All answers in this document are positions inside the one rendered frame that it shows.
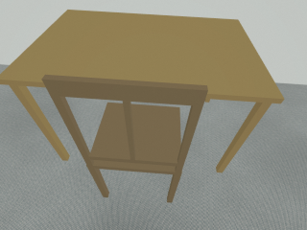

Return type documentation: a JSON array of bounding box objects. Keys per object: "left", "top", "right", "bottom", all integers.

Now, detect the chair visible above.
[{"left": 42, "top": 75, "right": 208, "bottom": 203}]

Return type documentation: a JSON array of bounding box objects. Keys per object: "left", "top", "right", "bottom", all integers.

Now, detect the table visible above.
[{"left": 0, "top": 10, "right": 285, "bottom": 173}]

